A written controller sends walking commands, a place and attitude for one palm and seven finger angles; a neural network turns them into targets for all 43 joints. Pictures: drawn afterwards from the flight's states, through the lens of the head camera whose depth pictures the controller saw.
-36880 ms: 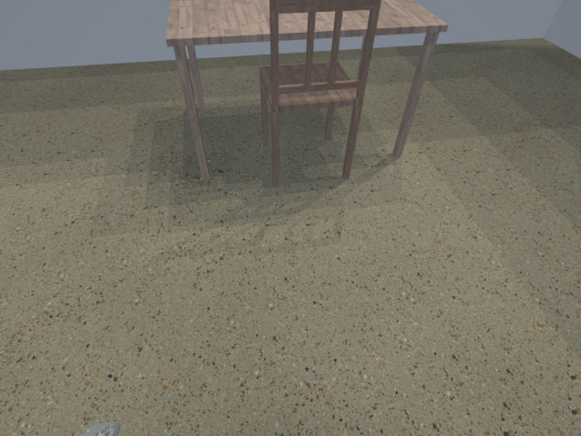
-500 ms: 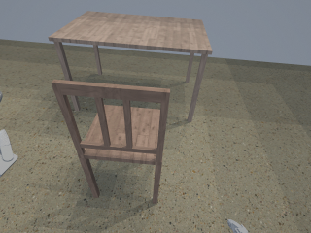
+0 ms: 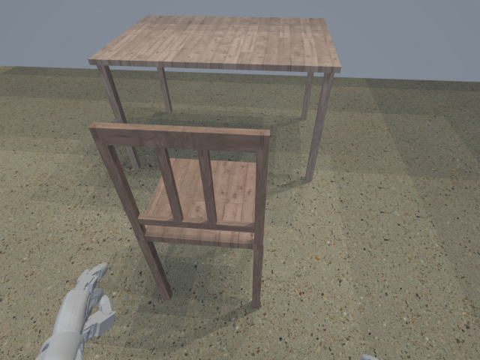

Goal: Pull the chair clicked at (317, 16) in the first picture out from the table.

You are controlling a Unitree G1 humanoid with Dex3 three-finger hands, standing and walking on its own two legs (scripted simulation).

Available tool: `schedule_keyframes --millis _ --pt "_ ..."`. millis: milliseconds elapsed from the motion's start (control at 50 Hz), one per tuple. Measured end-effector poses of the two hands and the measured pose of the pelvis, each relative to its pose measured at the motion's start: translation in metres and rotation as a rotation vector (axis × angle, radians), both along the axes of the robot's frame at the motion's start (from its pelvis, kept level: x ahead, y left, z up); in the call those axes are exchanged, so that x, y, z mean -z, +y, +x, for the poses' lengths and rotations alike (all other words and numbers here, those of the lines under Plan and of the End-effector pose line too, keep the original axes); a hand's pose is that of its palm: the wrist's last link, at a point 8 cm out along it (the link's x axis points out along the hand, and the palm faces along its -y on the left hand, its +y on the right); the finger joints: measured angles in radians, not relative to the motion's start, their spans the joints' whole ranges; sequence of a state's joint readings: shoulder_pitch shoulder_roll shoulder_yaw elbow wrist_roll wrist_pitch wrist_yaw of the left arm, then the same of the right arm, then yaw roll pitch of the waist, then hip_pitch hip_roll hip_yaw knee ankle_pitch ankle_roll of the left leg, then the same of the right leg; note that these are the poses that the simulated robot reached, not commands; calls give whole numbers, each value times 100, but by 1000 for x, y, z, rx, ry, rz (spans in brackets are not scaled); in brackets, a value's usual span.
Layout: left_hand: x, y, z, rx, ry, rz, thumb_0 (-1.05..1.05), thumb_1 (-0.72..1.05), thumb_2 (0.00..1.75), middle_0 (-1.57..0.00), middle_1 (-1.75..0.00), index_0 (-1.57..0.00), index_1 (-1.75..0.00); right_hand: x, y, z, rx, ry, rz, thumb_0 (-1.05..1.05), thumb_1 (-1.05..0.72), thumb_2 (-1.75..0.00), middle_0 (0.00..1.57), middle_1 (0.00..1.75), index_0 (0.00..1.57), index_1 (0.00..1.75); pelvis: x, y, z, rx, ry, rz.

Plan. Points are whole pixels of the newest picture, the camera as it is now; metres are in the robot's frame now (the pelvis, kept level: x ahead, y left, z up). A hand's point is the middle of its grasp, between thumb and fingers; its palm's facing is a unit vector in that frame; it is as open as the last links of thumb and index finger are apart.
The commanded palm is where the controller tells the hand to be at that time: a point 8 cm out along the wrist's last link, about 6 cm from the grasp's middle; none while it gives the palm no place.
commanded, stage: let the arm hang, fingers relaxed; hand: left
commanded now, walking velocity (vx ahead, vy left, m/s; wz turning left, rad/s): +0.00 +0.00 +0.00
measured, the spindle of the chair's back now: (170, 186) +0.57 +0.22 -0.07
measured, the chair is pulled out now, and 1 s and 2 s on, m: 0.68 0.68 0.68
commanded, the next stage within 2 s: look to check the result in 0.94 s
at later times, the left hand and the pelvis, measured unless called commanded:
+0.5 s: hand out of the picture -0.03 +0.17 -0.15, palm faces -0.01 -0.97 -0.25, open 7.3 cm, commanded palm none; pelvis -0.01 -0.02 +0.02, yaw -1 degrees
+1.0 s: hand out of the picture -0.01 +0.13 -0.16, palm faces +0.00 -0.98 -0.18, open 7.3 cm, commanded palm none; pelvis -0.01 -0.03 +0.02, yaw -1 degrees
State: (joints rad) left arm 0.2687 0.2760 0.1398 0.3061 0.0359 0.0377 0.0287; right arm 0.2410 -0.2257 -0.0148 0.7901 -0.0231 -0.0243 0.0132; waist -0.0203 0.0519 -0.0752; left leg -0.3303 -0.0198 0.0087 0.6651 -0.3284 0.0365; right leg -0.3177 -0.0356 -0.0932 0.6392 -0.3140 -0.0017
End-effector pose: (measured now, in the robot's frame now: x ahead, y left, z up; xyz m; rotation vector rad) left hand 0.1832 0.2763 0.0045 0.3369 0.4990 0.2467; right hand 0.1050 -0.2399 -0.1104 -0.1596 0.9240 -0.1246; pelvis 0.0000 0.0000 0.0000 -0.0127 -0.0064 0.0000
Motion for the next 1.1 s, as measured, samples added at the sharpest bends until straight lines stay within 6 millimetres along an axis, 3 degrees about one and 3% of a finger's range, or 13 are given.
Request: schedule_keyframes --millis 60,120,180,260,400,520,700,1100 --pt "80 -41 -44 9 329 -163 1 91 90 -19 -30 -19 -30 3 2 -25 9 93 -4 1 -91 -90 20 29 20 30 -2 -4 0 6 -15 12" --pt "125 -82 -101 -1 559 -302 0 93 89 -20 -30 -20 -30 1 2 -54 24 193 -16 1 -91 -90 20 29 20 30 -6 -9 -2 12 -24 14" --pt "130 -73 -125 -80 590 -301 -6 103 89 -21 -30 -21 -30 0 -4 -82 34 301 -39 0 -92 -90 20 29 20 30 -11 -15 -7 4 -24 8" --pt "130 -61 -163 -88 726 -247 -6 102 89 -21 -30 -21 -30 4 -11 -112 64 395 -34 0 -93 -90 20 29 20 30 -14 -17 -10 7 -25 3" --pt "121 -50 -211 -137 892 -187 -1 95 89 -20 -30 -20 -30 16 -4 -144 95 484 29 0 -92 -90 20 29 20 30 -16 -20 -10 13 -24 8" --pt "121 -63 -219 -143 921 -197 0 92 89 -20 -30 -20 -30 22 9 -158 97 526 78 0 -91 -90 20 29 20 30 -17 -24 -9 16 -26 13" --pt "130 -96 -197 -91 872 -250 1 92 89 -20 -30 -20 -30 24 19 -161 110 525 109 0 -91 -90 20 29 20 30 -17 -29 -9 23 -34 17" --pt "131 -102 -199 -106 884 -258 1 92 89 -20 -30 -20 -30 22 11 -166 123 548 94 0 -91 -90 20 29 20 30 -17 -35 -10 24 -29 18"
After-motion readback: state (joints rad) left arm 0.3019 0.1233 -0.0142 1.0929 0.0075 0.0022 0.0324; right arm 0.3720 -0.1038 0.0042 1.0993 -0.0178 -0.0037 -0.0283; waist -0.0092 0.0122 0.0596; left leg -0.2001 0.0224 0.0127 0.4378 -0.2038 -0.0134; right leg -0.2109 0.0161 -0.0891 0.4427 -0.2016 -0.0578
